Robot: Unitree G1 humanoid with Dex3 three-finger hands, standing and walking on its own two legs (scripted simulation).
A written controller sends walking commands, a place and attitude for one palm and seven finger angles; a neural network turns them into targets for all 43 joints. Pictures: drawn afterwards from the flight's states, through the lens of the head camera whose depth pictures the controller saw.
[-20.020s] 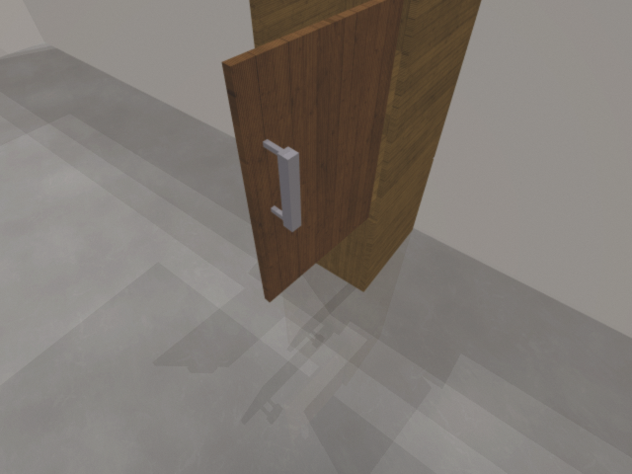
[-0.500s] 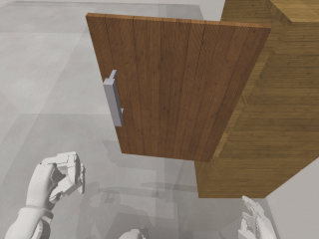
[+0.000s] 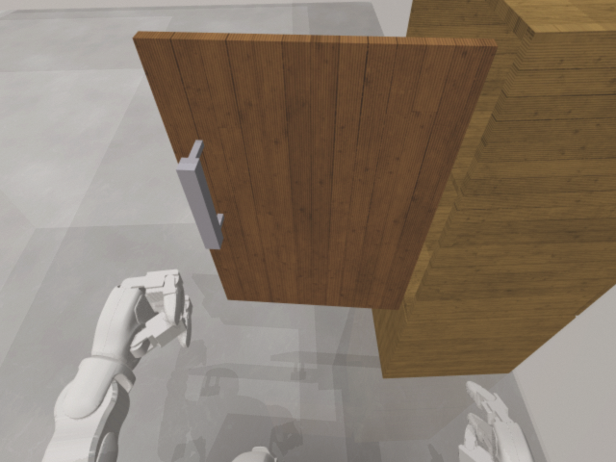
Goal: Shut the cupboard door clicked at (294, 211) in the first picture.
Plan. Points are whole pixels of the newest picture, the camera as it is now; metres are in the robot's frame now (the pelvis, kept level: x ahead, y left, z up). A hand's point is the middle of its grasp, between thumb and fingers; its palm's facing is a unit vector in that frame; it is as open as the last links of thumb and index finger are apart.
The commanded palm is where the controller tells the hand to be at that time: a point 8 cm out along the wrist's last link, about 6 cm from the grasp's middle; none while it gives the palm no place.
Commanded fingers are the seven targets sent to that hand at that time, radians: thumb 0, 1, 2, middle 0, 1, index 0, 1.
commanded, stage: bring the fist close to the handle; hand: left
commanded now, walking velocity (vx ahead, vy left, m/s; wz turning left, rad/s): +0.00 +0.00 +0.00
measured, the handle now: (206, 197) +0.47 +0.17 +0.07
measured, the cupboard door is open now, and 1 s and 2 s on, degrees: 84 84 72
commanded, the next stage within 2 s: push the door shut along its arc in 1.04 s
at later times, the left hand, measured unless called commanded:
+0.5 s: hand (209, 262) +0.35 +0.14 +0.08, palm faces -0.03 -1.00 -0.04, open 3.1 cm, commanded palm +0.33 +0.19 +0.08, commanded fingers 0.00 0.90 0.90 -1.30 -1.50 -1.30 -1.50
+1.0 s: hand (220, 251) +0.37 +0.14 +0.07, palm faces -0.03 -1.00 -0.05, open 3.1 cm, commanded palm +0.35 +0.18 +0.08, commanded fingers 0.00 0.90 0.90 -1.30 -1.50 -1.30 -1.50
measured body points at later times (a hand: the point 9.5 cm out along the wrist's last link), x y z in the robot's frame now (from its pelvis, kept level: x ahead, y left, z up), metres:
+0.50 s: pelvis +0.00 +0.00 +0.00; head +0.05 +0.00 +0.45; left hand +0.34 +0.20 +0.09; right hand +0.15 -0.24 -0.09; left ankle +0.04 +0.11 -0.69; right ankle -0.02 -0.10 -0.69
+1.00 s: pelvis +0.01 +0.00 +0.00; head +0.05 -0.02 +0.45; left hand +0.37 +0.19 +0.07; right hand +0.11 -0.26 -0.11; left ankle +0.04 +0.11 -0.69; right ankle -0.02 -0.11 -0.69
